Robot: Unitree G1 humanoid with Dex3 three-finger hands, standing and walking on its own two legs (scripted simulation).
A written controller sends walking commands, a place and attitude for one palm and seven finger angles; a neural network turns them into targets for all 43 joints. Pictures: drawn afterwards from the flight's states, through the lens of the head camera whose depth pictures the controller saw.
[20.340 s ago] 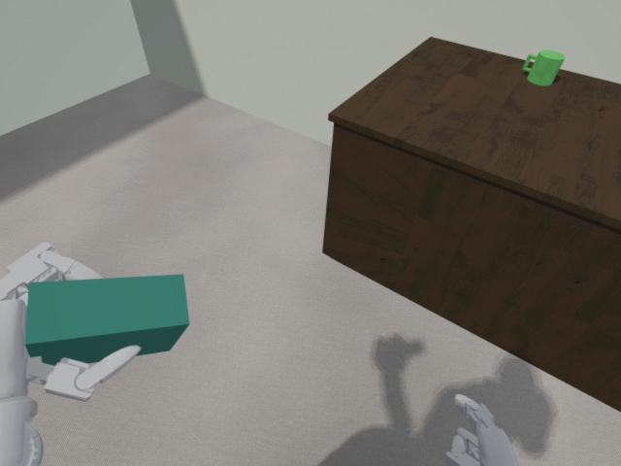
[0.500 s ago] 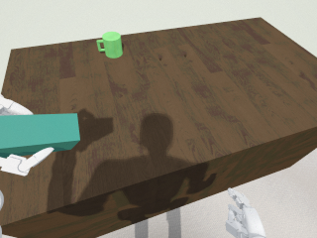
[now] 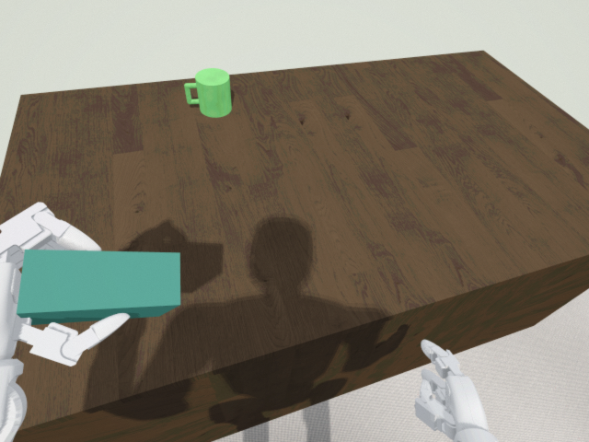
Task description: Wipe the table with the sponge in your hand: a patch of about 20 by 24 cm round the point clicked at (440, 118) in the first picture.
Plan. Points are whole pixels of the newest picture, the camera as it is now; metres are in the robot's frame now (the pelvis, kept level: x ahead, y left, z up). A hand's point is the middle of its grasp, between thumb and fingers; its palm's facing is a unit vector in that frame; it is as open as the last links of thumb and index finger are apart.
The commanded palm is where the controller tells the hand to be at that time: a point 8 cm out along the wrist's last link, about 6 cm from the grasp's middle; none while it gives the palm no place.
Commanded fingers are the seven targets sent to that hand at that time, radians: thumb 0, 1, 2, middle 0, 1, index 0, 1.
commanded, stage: come to a stop and stand still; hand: left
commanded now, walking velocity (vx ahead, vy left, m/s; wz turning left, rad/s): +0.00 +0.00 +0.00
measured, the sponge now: (127, 288) +0.23 +0.21 +0.14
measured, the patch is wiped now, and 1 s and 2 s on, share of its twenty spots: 0.00 0.00 0.00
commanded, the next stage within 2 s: look again from close up in 0.06 s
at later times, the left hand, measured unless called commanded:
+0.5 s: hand (68, 303) +0.20 +0.24 +0.16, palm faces +0.37 -0.85 -0.38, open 9.6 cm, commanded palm +0.15 +0.27 +0.18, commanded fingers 0.00 0.10 1.30 -1.20 -1.60 -1.20 -1.60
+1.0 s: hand (85, 311) +0.20 +0.23 +0.15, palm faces +0.28 -0.86 -0.42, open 9.6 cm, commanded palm +0.15 +0.28 +0.18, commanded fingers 0.00 0.10 1.30 -1.20 -1.60 -1.20 -1.60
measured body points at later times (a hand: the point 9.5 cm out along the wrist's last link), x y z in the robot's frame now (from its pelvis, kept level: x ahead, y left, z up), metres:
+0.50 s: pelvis -0.01 -0.01 +0.00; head +0.00 +0.01 +0.45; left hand +0.18 +0.29 +0.18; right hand +0.17 -0.23 -0.07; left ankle +0.01 +0.04 -0.74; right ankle +0.01 -0.12 -0.74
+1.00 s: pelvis -0.01 +0.00 +0.00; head +0.02 +0.01 +0.45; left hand +0.18 +0.27 +0.17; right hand +0.16 -0.22 -0.08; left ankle +0.01 +0.04 -0.74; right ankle +0.01 -0.12 -0.74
